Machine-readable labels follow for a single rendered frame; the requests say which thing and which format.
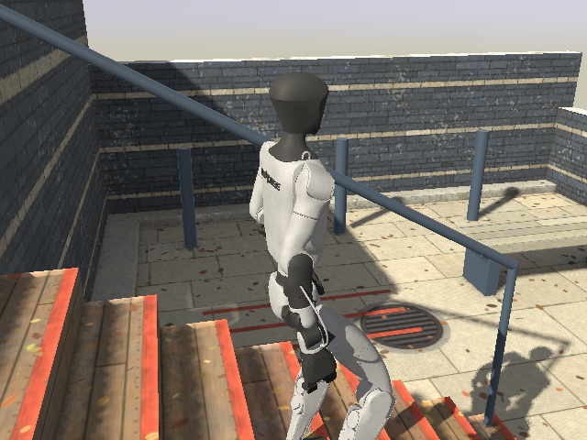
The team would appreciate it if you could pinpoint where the robot right upper arm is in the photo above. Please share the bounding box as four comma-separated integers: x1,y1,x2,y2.
279,162,335,275

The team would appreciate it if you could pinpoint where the robot left upper arm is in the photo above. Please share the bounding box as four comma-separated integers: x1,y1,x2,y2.
249,141,278,225

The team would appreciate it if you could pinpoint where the humanoid robot torso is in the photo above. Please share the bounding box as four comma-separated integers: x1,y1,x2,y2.
261,150,330,328

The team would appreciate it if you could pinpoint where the right robot forearm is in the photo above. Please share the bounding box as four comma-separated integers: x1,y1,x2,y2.
283,253,325,354

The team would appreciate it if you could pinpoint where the left robot forearm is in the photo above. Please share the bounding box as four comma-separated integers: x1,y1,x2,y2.
254,219,267,241

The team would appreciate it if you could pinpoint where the left robot shin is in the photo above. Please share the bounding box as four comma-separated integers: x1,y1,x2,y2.
286,367,331,440

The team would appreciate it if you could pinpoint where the robot left hand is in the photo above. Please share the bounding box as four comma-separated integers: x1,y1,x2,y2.
312,270,325,295

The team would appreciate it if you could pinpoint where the robot right hand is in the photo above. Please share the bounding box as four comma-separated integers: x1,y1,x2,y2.
299,347,337,394

